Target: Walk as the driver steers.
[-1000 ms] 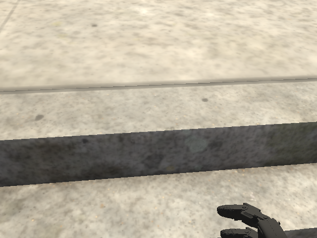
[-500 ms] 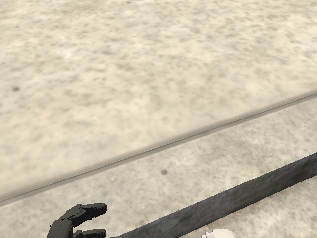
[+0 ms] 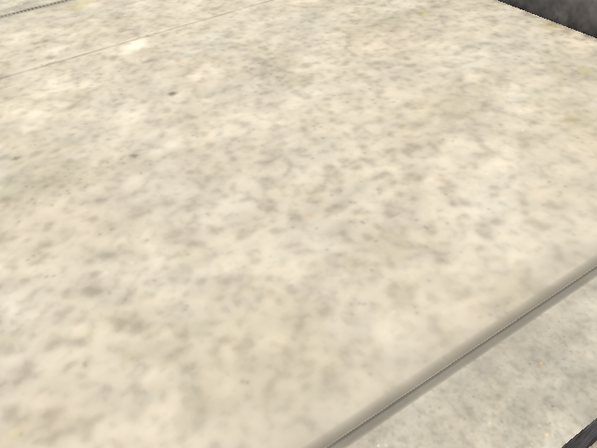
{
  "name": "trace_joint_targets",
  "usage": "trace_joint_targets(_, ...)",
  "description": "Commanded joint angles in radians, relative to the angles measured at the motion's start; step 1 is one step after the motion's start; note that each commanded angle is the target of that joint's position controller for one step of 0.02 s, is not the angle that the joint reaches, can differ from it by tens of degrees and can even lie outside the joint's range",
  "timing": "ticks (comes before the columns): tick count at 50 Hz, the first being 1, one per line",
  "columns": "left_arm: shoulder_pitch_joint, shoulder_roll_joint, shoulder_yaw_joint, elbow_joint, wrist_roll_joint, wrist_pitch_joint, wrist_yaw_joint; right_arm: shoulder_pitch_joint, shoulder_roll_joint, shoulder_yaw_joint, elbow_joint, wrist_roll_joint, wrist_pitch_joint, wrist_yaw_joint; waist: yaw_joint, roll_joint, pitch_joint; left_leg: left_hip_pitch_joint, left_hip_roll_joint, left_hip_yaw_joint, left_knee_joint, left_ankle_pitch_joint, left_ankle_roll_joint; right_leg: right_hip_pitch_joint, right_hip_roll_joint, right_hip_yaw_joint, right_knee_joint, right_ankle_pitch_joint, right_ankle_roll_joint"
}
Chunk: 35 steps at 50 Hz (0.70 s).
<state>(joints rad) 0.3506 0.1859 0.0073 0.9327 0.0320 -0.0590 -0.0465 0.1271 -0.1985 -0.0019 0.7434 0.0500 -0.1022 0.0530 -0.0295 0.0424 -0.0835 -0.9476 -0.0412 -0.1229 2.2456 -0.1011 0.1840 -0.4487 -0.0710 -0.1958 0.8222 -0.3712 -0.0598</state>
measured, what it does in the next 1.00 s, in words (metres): climbs, turning left: left foot 0.20 m higher, then right foot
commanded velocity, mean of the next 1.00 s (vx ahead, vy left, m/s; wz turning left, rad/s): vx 0.50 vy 0.00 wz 0.50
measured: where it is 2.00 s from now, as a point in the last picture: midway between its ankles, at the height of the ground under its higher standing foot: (149, 289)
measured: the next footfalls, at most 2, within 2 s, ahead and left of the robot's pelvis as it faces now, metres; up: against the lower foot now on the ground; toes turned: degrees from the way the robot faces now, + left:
left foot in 0.32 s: +0.32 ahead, +0.08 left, +0.20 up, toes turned +10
right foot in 0.92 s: +0.71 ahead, +0.05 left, +0.20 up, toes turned +34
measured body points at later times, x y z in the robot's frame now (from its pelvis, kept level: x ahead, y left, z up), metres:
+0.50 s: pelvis +0.25 +0.05 +0.16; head +0.23 +0.02 +0.61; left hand +0.34 +0.31 +0.07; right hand +0.36 -0.17 +0.01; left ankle +0.28 +0.08 -0.50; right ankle +0.19 -0.12 -0.35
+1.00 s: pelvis +0.55 +0.08 +0.23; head +0.56 +0.10 +0.67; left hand +0.62 +0.42 +0.17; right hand +0.70 -0.13 +0.10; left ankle +0.33 +0.08 -0.40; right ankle +0.68 +0.03 -0.50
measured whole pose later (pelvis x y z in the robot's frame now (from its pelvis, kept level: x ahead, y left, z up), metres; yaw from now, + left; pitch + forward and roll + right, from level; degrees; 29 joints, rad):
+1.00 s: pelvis +0.55 +0.08 +0.23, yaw +34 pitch +4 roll -3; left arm 0.02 0.26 0.05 0.64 -0.01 -0.13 0.02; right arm 0.44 -0.24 -0.03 0.78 0.01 -0.04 -0.02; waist -0.05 0.04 -0.03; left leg -0.27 -0.12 -0.20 1.16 -0.46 0.05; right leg -0.46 0.06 -0.03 0.53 -0.15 -0.03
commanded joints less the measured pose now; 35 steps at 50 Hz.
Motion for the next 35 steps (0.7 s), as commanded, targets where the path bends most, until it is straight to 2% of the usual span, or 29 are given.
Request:
trace_joint_targets(1,-0.044,-0.126,-0.069,0.009,0.027,-0.009,-0.005,0.089,0.172,0.074,-0.048,0.008,0.057,-0.008,-0.076,-0.113,0.116,-0.444,0.000,-0.063,0.489,-0.050,0.014,0.089,-0.289,0.291,-0.493,0.119,-0.019)
trace_joint_targets(2,-0.071,-0.113,-0.077,0.006,0.031,0.004,-0.011,0.104,0.169,0.075,-0.055,0.004,0.069,-0.018,-0.115,-0.083,0.155,-0.519,0.001,-0.061,0.510,-0.021,-0.003,0.074,-0.282,0.230,-0.487,0.104,0.020)
trace_joint_targets(3,-0.117,-0.104,-0.086,0.011,0.042,0.021,-0.018,0.056,0.183,0.085,-0.082,0.002,0.072,-0.022,-0.137,-0.066,0.203,-0.534,-0.004,-0.030,0.428,0.040,-0.012,-0.014,-0.228,0.120,-0.502,0.133,0.088)
trace_joint_targets(4,-0.174,-0.066,-0.084,0.001,0.046,0.032,-0.021,0.002,0.150,0.086,-0.113,-0.009,0.075,-0.028,-0.154,-0.089,0.218,-0.437,-0.004,0.049,0.185,0.111,-0.031,-0.135,-0.147,-0.017,-0.553,0.120,0.131)
trace_joint_targets(5,-0.184,-0.064,-0.088,0.010,0.044,0.023,-0.009,-0.093,0.112,0.083,-0.125,-0.018,0.068,-0.045,-0.123,-0.123,0.232,-0.323,-0.016,0.118,0.000,0.189,-0.057,-0.259,-0.105,-0.095,-0.615,0.193,0.120)
trace_joint_targets(6,-0.110,-0.032,-0.082,0.040,0.028,0.012,0.014,-0.203,0.100,0.089,-0.150,-0.024,0.074,-0.055,-0.075,-0.169,0.222,-0.260,-0.018,0.221,-0.155,0.218,-0.077,-0.286,-0.116,-0.137,-0.716,0.190,0.077)
trace_joint_targets(8,0.044,-0.002,-0.075,0.105,0.003,-0.005,0.042,-0.271,0.111,0.086,-0.140,-0.017,0.083,-0.049,0.004,-0.199,0.170,-0.282,0.023,0.316,-0.178,0.152,-0.084,-0.083,-0.177,-0.107,-0.813,0.283,-0.004)
trace_joint_targets(9,0.111,0.015,-0.066,0.150,0.000,0.005,0.057,-0.279,0.140,0.092,-0.135,-0.030,0.083,-0.043,0.025,-0.167,0.144,-0.383,0.043,0.309,-0.186,0.073,-0.070,0.139,-0.183,-0.096,-0.797,0.394,-0.005)
trace_joint_targets(11,0.169,0.069,-0.048,0.186,-0.016,0.022,0.074,-0.277,0.172,0.100,-0.127,-0.031,0.084,-0.012,0.007,-0.155,0.080,-0.415,0.075,0.256,-0.310,-0.051,-0.011,0.460,-0.203,-0.128,-0.725,0.756,0.004)
trace_joint_targets(12,0.134,0.079,-0.048,0.170,-0.022,0.018,0.074,-0.294,0.145,0.095,-0.130,-0.026,0.074,0.001,-0.017,-0.129,0.036,-0.268,0.065,0.301,-0.457,-0.100,0.021,0.456,-0.204,-0.167,-0.699,1.066,0.024)
trace_joint_targets(13,0.117,0.144,-0.028,0.144,-0.028,0.011,0.079,-0.300,0.137,0.090,-0.132,-0.038,0.075,0.013,-0.039,-0.138,0.001,-0.074,0.060,0.360,-0.599,-0.168,0.041,0.408,-0.222,-0.182,-0.691,1.328,-0.003)
trace_joint_targets(15,0.114,0.207,-0.007,0.113,-0.048,0.007,0.088,-0.252,0.084,0.061,-0.111,-0.065,0.100,0.025,-0.061,-0.252,-0.061,0.071,-0.021,0.425,-0.768,-0.464,0.031,0.558,-0.286,-0.131,-0.548,1.789,-0.070)
trace_joint_targets(16,0.080,0.219,-0.001,0.076,-0.054,0.012,0.091,-0.199,0.036,0.043,-0.099,-0.058,0.108,0.029,-0.078,-0.303,-0.078,0.105,-0.071,0.430,-0.895,-0.570,0.033,0.646,-0.314,-0.100,-0.440,1.945,-0.099)
trace_joint_targets(17,0.021,0.233,0.007,0.024,-0.034,0.007,0.093,-0.057,-0.035,0.017,-0.075,-0.065,0.114,0.028,-0.137,-0.328,-0.150,0.300,-0.091,0.287,-1.017,-0.536,0.046,0.606,-0.306,-0.083,-0.233,2.074,-0.132)
trace_joint_targets(18,0.004,0.235,0.013,-0.040,-0.033,-0.019,0.083,0.078,-0.131,-0.019,-0.069,-0.079,0.119,0.031,-0.178,-0.179,-0.239,0.603,0.000,-0.070,-1.216,-0.531,0.114,0.334,-0.237,-0.001,0.021,1.854,-0.121)
trace_joint_targets(19,-0.032,0.142,0.004,-0.087,-0.022,-0.049,0.044,0.135,-0.220,-0.053,-0.030,-0.061,0.126,0.010,-0.117,0.162,-0.259,0.774,0.134,-0.637,-1.710,-0.824,0.208,-0.030,-0.010,0.072,0.328,0.669,-0.083)
trace_joint_targets(20,-0.153,0.112,0.018,-0.119,-0.029,-0.071,0.009,0.184,-0.225,-0.063,0.010,-0.075,0.114,-0.014,-0.096,0.152,-0.212,0.807,0.189,-0.961,-2.006,-0.905,0.199,-0.255,0.145,0.289,0.766,0.294,-0.051)
trace_joint_targets(21,-0.180,0.049,0.012,-0.172,-0.030,-0.086,-0.018,0.194,-0.088,-0.015,0.058,-0.098,0.087,-0.011,-0.023,0.042,-0.088,0.685,0.209,-0.919,-1.987,-0.809,0.106,-0.406,0.111,0.391,1.005,0.301,-0.073)
trace_joint_targets(22,-0.244,0.035,0.000,-0.235,-0.029,-0.091,-0.028,0.194,0.033,0.016,0.082,-0.095,0.068,0.001,0.005,-0.033,0.017,0.527,0.189,-0.825,-1.916,-0.748,0.086,-0.455,0.099,0.376,1.130,0.294,-0.091)
trace_joint_targets(23,-0.244,-0.004,-0.016,-0.271,-0.008,-0.093,-0.024,0.158,0.085,0.031,0.107,-0.085,0.050,0.007,0.074,-0.125,0.105,0.417,0.149,-0.667,-1.854,-0.681,0.035,-0.504,0.062,0.350,1.145,0.297,-0.104)
trace_joint_targets(24,-0.176,-0.029,-0.032,-0.257,0.008,-0.081,-0.015,0.114,0.083,0.031,0.111,-0.069,0.033,0.008,0.122,-0.145,0.112,0.380,0.096,-0.491,-1.808,-0.519,-0.012,-0.479,0.027,0.357,1.129,0.314,-0.115)
trace_joint_targets(25,-0.116,-0.039,-0.042,-0.247,0.003,-0.074,-0.014,0.099,0.079,0.027,0.118,-0.068,0.023,0.012,0.151,-0.129,0.106,0.401,0.064,-0.393,-1.795,-0.436,-0.034,-0.497,0.012,0.347,1.107,0.294,-0.116)
trace_joint_targets(26,-0.102,-0.039,-0.051,-0.252,-0.002,-0.071,-0.013,0.106,0.079,0.031,0.121,-0.072,0.017,0.016,0.159,-0.107,0.098,0.436,0.052,-0.364,-1.809,-0.359,-0.021,-0.543,0.016,0.334,1.145,0.277,-0.108)
trace_joint_targets(28,-0.177,-0.032,-0.063,-0.282,0.001,-0.073,0.010,0.143,0.031,0.023,0.118,-0.056,0.020,0.018,0.142,-0.137,0.108,0.460,0.042,-0.280,-1.829,-0.227,-0.029,-0.619,-0.002,0.284,1.040,0.263,-0.079)
trace_joint_targets(29,-0.208,-0.002,-0.064,-0.302,0.001,-0.074,0.021,0.129,-0.012,0.010,0.090,-0.045,0.018,0.011,0.138,-0.130,0.123,0.425,0.022,-0.236,-1.879,-0.192,-0.035,-0.580,-0.015,0.249,0.824,0.290,-0.059)
trace_joint_targets(30,-0.312,0.000,-0.070,-0.343,0.021,-0.076,0.033,0.177,-0.008,0.006,0.086,-0.031,0.022,-0.007,0.091,-0.117,0.110,0.429,0.004,-0.229,-1.905,-0.133,-0.034,-0.546,-0.014,0.204,0.686,0.313,-0.023)
trace_joint_targets(32,-0.380,0.016,-0.058,-0.367,0.008,-0.083,0.059,0.251,-0.033,0.001,0.062,-0.034,0.002,-0.021,0.043,-0.030,0.028,0.508,0.027,-0.243,-1.965,0.051,-0.026,-0.494,0.000,0.155,0.566,0.403,0.007)
trace_joint_targets(33,-0.384,0.021,-0.053,-0.362,-0.004,-0.087,0.057,0.298,-0.047,-0.008,0.069,-0.038,0.002,-0.040,0.020,0.007,0.004,0.631,0.041,-0.239,-1.967,0.099,-0.026,-0.544,-0.001,0.162,0.492,0.427,0.022)
trace_joint_targets(35,-0.505,0.016,-0.050,-0.397,-0.004,-0.086,0.042,0.382,-0.028,-0.017,0.083,-0.038,0.017,-0.059,-0.043,0.016,-0.001,0.751,0.062,-0.255,-1.995,0.148,-0.034,-0.533,0.012,0.148,0.262,0.461,0.034)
